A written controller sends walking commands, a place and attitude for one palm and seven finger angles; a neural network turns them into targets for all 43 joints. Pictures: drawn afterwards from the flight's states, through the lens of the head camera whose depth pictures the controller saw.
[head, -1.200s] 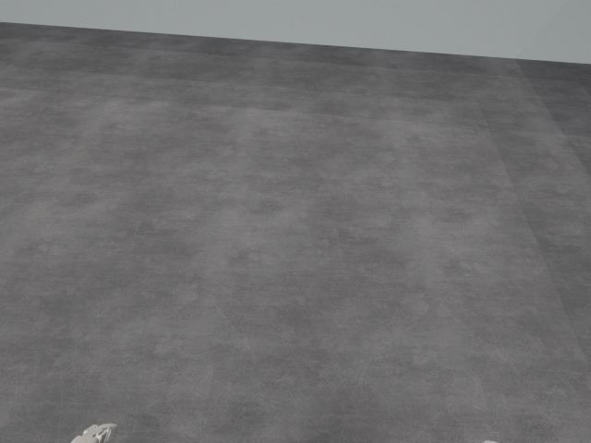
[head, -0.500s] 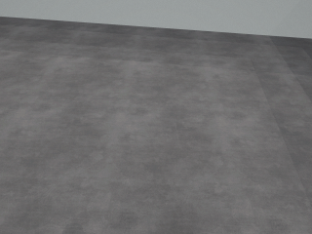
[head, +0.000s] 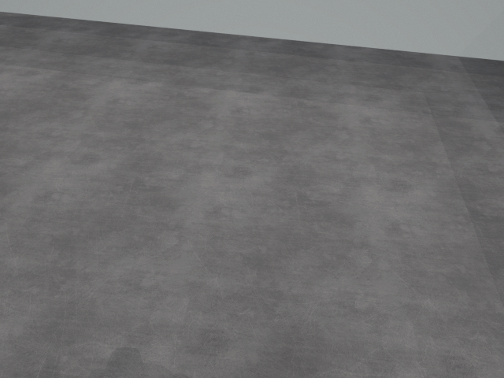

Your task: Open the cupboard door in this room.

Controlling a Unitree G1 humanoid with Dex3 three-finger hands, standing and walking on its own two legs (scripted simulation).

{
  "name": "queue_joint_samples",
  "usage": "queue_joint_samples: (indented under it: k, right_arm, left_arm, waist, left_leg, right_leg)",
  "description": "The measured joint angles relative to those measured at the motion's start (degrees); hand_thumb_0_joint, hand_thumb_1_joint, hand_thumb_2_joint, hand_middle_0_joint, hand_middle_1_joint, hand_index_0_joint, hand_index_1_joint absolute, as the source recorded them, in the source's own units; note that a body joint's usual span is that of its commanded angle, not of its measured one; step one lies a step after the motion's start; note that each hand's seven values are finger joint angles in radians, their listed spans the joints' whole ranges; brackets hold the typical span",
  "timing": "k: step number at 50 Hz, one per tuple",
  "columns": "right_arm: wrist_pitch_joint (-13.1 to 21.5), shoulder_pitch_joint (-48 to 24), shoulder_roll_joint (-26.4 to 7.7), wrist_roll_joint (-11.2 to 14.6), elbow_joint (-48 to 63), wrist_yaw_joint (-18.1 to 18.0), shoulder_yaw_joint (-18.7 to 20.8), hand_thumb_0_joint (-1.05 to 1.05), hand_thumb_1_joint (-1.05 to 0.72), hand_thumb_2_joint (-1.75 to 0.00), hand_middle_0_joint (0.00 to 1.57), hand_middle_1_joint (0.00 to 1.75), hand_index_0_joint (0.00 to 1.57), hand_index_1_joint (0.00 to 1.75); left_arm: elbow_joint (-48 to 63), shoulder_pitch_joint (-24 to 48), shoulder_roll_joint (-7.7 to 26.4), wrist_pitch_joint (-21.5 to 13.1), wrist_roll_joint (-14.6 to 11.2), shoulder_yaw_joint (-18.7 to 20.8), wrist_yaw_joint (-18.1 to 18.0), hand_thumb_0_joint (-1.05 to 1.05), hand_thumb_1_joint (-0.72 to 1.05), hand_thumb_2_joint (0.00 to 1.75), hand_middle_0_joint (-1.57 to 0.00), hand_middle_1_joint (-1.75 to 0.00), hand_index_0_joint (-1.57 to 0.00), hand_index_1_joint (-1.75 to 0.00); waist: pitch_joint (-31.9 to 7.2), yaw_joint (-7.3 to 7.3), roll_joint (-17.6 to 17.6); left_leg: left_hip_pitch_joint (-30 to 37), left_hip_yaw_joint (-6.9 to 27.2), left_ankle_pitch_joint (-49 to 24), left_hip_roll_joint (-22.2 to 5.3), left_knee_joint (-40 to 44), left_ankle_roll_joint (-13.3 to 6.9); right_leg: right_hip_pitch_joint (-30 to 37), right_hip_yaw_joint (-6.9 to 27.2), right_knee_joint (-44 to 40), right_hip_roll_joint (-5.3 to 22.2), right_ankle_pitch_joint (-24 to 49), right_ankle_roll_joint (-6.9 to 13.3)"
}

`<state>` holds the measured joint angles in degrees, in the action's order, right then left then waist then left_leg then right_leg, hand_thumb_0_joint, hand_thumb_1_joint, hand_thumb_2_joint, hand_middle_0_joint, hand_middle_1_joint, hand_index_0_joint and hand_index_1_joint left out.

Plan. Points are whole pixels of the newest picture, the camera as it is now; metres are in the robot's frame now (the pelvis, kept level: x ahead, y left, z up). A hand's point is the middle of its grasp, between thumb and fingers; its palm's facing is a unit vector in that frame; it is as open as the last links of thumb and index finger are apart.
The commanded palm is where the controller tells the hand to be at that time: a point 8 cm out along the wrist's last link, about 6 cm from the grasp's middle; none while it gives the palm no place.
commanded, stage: turn or walk to find it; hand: left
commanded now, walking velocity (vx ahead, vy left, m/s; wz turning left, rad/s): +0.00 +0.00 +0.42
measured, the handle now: out of the picture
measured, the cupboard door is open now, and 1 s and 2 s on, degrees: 0 0 0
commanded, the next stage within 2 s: none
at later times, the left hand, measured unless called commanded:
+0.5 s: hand out of the picture -0.02 +0.18 -0.15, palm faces +0.23 -0.93 -0.29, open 7.4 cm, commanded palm none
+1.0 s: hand out of the picture -0.11 +0.20 -0.16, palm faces +0.47 -0.84 -0.27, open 7.4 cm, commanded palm none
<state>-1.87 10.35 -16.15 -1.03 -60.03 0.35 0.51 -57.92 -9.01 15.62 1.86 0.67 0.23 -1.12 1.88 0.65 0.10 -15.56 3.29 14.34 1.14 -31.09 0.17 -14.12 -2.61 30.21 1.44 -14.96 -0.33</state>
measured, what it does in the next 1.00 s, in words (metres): steps on the spot, turning left: right foot, then left foot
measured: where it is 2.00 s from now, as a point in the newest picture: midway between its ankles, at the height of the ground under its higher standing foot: outside the picture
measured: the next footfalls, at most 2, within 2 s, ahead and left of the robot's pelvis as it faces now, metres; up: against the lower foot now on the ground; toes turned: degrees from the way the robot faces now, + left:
right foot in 0.34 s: +0.01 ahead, -0.13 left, +0.00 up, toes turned +7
left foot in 0.70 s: -0.08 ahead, +0.12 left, +0.00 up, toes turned +23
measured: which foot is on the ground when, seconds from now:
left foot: down 0.00-0.34, up 0.36-0.68, down 0.70-1.00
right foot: down 0.00-0.08, up 0.10-0.32, down 0.34-0.72, up 0.74-1.00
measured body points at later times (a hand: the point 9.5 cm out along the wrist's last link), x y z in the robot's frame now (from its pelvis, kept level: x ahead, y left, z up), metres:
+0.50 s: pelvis -0.04 -0.03 +0.00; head -0.03 -0.05 +0.45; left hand -0.04 +0.23 -0.13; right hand +0.06 -0.28 -0.15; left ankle -0.06 +0.10 -0.66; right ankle -0.03 -0.14 -0.73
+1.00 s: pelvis -0.08 -0.02 +0.00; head -0.06 -0.01 +0.45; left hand -0.14 +0.25 -0.14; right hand +0.10 -0.20 -0.14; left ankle -0.12 +0.10 -0.73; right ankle -0.02 -0.13 -0.71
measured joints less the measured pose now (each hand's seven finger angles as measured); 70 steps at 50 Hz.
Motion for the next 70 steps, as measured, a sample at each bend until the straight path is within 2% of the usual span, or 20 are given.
queue_joint_samples:
  k: [5, 8, 11, 14, 17, 20, 23, 25, 32, 35, 37, 39, 43, 49, 53, 56, 59, 61, 64, 70]
  right_arm:
    - [-0.28, 2.1, 3.22, -0.24, 2.12, 0.38, 0.21, 0.01, -0.91, -0.9, 0.2, 0.3, 0.2, 0.3]
    - [0.13, 2.98, 5.24, -0.27, 3.3, 0.14, 0.24, 0.01, -0.91, -0.9, 0.2, 0.3, 0.21, 0.3]
    - [0.1, 3.53, 6.09, -0.36, 3.96, -0.28, 0.44, 0.01, -0.91, -0.9, 0.2, 0.3, 0.21, 0.3]
    - [-0.27, 3.71, 5.8, -0.43, 4.38, -0.47, 1.03, 0.01, -0.91, -0.9, 0.21, 0.3, 0.21, 0.3]
    - [-0.88, 4.01, 4.88, -0.07, 5.01, -0.31, 1.86, 0.01, -0.91, -0.9, 0.21, 0.3, 0.21, 0.3]
    - [-1.96, 3.21, 3.4, -0.13, 4.8, -0.1, 3.25, 0.01, -0.91, -0.9, 0.2, 0.3, 0.21, 0.3]
    - [-2.47, 2.67, 2.01, -0.21, 4.71, 0.41, 4.28, 0.01, -0.91, -0.9, 0.2, 0.3, 0.21, 0.3]
    - [-2.48, 2.52, 1.47, -0.18, 4.81, 0.57, 4.56, 0.01, -0.91, -0.9, 0.2, 0.3, 0.2, 0.3]
    - [-2.33, 0.86, 1.29, 0.26, 4.48, 0.59, 3.87, 0.01, -0.91, -0.9, 0.2, 0.3, 0.2, 0.3]
    - [-1.23, 0.01, 1.39, 0.4, 5.2, 0.56, 3.15, 0.01, -0.91, -0.9, 0.2, 0.3, 0.2, 0.3]
    - [-0.38, -0.91, 2.23, 0.19, 5.55, 0.55, 2.87, 0.01, -0.91, -0.9, 0.2, 0.3, 0.2, 0.3]
    - [0.32, -1.42, 3.52, -0.01, 5.88, 0.25, 2.29, 0.01, -0.91, -0.9, 0.2, 0.3, 0.2, 0.3]
    - [0.64, -1.3, 5.14, -0.21, 6.03, -0.39, 1.4, 0.01, -0.91, -0.9, 0.2, 0.3, 0.2, 0.3]
    - [0.08, -0.68, 5.41, -0.42, 5.89, -0.33, 1.44, 0.01, -0.91, -0.9, 0.2, 0.3, 0.21, 0.3]
    - [-0.68, 0.25, 4.54, -0.15, 5.99, -0.01, 2.14, 0.01, -0.91, -0.9, 0.21, 0.3, 0.21, 0.3]
    - [-1.79, 0.56, 3.36, -0.08, 5.67, 0.11, 3.25, 0.01, -0.91, -0.9, 0.2, 0.3, 0.21, 0.3]
    - [-2.56, 0.87, 2.49, -0.31, 4.95, 0.71, 3.97, 0.01, -0.91, -0.9, 0.2, 0.3, 0.21, 0.3]
    - [-2.74, 1.21, 2.24, -0.38, 4.65, 1.0, 4.2, 0.01, -0.91, -0.9, 0.2, 0.3, 0.2, 0.3]
    - [-2.94, 1.76, 2.22, -0.37, 4.2, 1.14, 4.24, 0.01, -0.91, -0.9, 0.2, 0.3, 0.2, 0.3]
    - [-2.38, 1.67, 2.89, 0.15, 3.45, 0.8, 3.43, 0.01, -0.91, -0.9, 0.2, 0.3, 0.2, 0.3]
  left_arm:
    - [1.63, -1.64, -1.43, 1.12, 0.06, 0.44, -0.12, 0.0, 0.91, 0.89, -0.2, -0.3, -0.2, -0.3]
    - [2.23, -1.63, -1.65, 1.38, -0.06, 1.03, -0.41, 0.0, 0.91, 0.89, -0.2, -0.3, -0.2, -0.3]
    - [3.02, -1.39, -2.26, 1.03, -0.35, 1.5, -0.55, 0.0, 0.91, 0.89, -0.2, -0.3, -0.2, -0.3]
    - [4.11, -1.35, -3.02, 0.54, -0.69, 1.71, -0.54, 0.0, 0.91, 0.89, -0.2, -0.3, -0.2, -0.3]
    - [5.42, -2.06, -3.31, -0.39, -0.58, 1.84, -0.55, 0.0, 0.91, 0.89, -0.2, -0.3, -0.2, -0.3]
    - [5.52, -2.84, -4.09, -0.85, 0.13, 1.77, -0.76, 0.0, 0.91, 0.89, -0.2, -0.3, -0.2, -0.3]
    - [5.08, -4.23, -4.47, -0.64, 0.47, 1.62, -0.88, 0.0, 0.91, 0.89, -0.2, -0.3, -0.2, -0.3]
    - [4.73, -4.84, -4.39, -0.57, 0.65, 1.57, -0.82, 0.0, 0.91, 0.89, -0.2, -0.3, -0.2, -0.3]
    - [4.52, -5.7, -3.37, -1.09, 1.15, 1.85, -0.33, 0.0, 0.9, 0.89, -0.2, -0.3, -0.2, -0.3]
    - [4.2, -6.26, -2.57, -0.85, 0.81, 2.18, -0.22, 0.0, 0.9, 0.89, -0.2, -0.3, -0.2, -0.3]
    - [3.84, -6.18, -1.47, 0.15, 0.51, 2.66, -0.18, 0.0, 0.9, 0.89, -0.2, -0.3, -0.2, -0.3]
    - [2.94, -5.76, -0.55, 1.5, 0.44, 3.13, -0.41, 0.0, 0.91, 0.89, -0.2, -0.3, -0.2, -0.3]
    - [2.45, -4.76, -0.17, 1.95, 0.15, 3.63, 0.0, 0.0, 0.91, 0.89, -0.2, -0.3, -0.2, -0.3]
    - [4.23, -3.32, -1.76, 1.19, -0.3, 3.26, 0.22, 0.0, 0.91, 0.89, -0.2, -0.3, -0.2, -0.3]
    - [5.77, -3.18, -3.04, -0.4, -0.2, 2.81, 0.11, 0.0, 0.91, 0.89, -0.2, -0.3, -0.2, -0.3]
    - [6.27, -3.12, -4.6, -1.17, 0.39, 2.22, -0.12, 0.0, 0.91, 0.89, -0.2, -0.3, -0.2, -0.3]
    - [6.32, -4.04, -5.46, -1.0, 0.57, 1.89, -0.32, 0.0, 0.91, 0.89, -0.2, -0.3, -0.2, -0.3]
    - [5.9, -4.58, -5.62, -0.77, 0.71, 1.77, -0.4, 0.0, 0.91, 0.89, -0.2, -0.3, -0.2, -0.3]
    - [5.33, -5.04, -5.5, -0.6, 0.89, 1.76, -0.39, 0.0, 0.91, 0.89, -0.2, -0.3, -0.2, -0.3]
    - [4.54, -5.16, -4.16, -0.81, 1.11, 2.35, -0.21, 0.0, 0.9, 0.89, -0.2, -0.3, -0.2, -0.3]
  waist:
    - [0.66, 0.06, -1.51]
    - [1.52, 0.26, -1.84]
    - [2.08, 0.48, -0.75]
    - [2.04, 0.6, 0.8]
    - [1.29, 0.3, 1.5]
    - [1.67, 0.14, 2.31]
    - [1.31, 0.28, 1.83]
    - [1.08, 0.45, 1.08]
    - [1.5, -1.02, -1.88]
    - [1.57, -1.27, -2.32]
    - [2.0, -1.57, -3.63]
    - [2.35, -1.79, -4.31]
    - [2.34, -1.65, -3.23]
    - [2.1, -0.84, -0.5]
    - [1.42, -0.62, 0.97]
    - [1.79, -0.52, 2.44]
    - [1.66, -0.63, 2.23]
    - [1.45, -0.42, 1.68]
    - [1.37, -0.31, 0.57]
    - [2.2, -1.29, -1.77]
  left_leg:
    - [-3.02, 0.91, 1.19, 1.82, -3.7, -0.89]
    - [-3.62, 2.0, -0.28, 2.33, -2.47, -1.12]
    - [-3.73, 3.99, -2.57, 2.28, -0.04, -0.76]
    - [-4.29, 6.01, -4.29, 2.17, 1.34, 0.09]
    - [-6.34, 7.49, -4.27, 2.94, -0.63, 1.21]
    - [-11.07, 4.58, 6.94, 2.86, -14.71, 1.0]
    - [-14.23, 0.38, 7.68, 1.51, -28.58, 1.27]
    - [-13.99, -1.56, 7.02, 0.18, -31.83, 1.79]
    - [-4.77, -4.95, 10.78, -2.4, -16.68, 2.27]
    - [1.05, -6.03, 4.18, -2.61, -3.61, 1.54]
    - [0.91, -6.09, 4.05, -1.6, -2.64, -0.1]
    - [0.59, -5.82, 4.41, -1.27, -3.09, -0.68]
    - [1.55, -3.95, 1.89, -1.3, 0.33, -0.73]
    - [1.45, -1.2, -0.26, -0.74, 2.06, -0.21]
    - [-1.22, 0.47, 0.83, 0.18, -1.88, 0.98]
    - [-6.65, 0.66, 10.52, 0.97, -16.13, 0.65]
    - [-10.85, -1.13, 9.42, 0.45, -29.88, 0.93]
    - [-11.47, -2.22, 7.89, -0.59, -33.01, 1.48]
    - [-9.69, -3.39, 8.16, -2.01, -30.03, 2.11]
    - [-2.64, -5.9, 10.99, -3.1, -13.58, 1.98]
  right_leg:
    - [-3.24, -0.65, 5.71, 1.62, -3.38, -0.88]
    - [-6.63, 1.21, 15.8, 0.33, -11.41, -1.14]
    - [-7.53, 1.83, 19.84, -1.01, -13.96, -1.49]
    - [-5.31, 1.98, 14.64, -1.81, -12.91, -1.77]
    - [-0.39, 1.85, 2.33, -1.62, -5.26, -1.1]
    - [0.0, 0.02, 3.07, -1.15, -3.14, 1.33]
    - [1.57, -1.37, 1.47, 0.31, -2.78, 1.61]
    - [2.2, -2.35, 0.63, 1.39, -2.39, 1.48]
    - [1.06, -5.62, 1.57, 4.94, -2.51, 0.26]
    - [-1.01, -7.24, 5.21, 6.27, -4.08, -1.08]
    - [-4.41, -5.45, 12.07, 7.09, -8.95, -1.98]
    - [-8.01, -2.32, 21.16, 5.74, -13.79, -2.58]
    - [-11.26, -0.65, 28.44, 3.63, -12.08, -3.39]
    - [-7.68, -0.16, 17.59, 1.8, -10.98, -3.6]
    - [-1.61, -0.79, 3.44, 0.87, -3.16, -2.44]
    - [-1.76, -2.8, 4.57, 1.28, -2.26, 1.14]
    - [-0.31, -4.11, 2.38, 2.19, -1.22, 1.81]
    - [0.36, -4.93, 0.96, 2.74, -0.41, 1.72]
    - [0.74, -6.23, -0.39, 3.55, 0.38, 1.54]
    - [-0.7, -9.01, 1.15, 5.55, 0.14, 0.42]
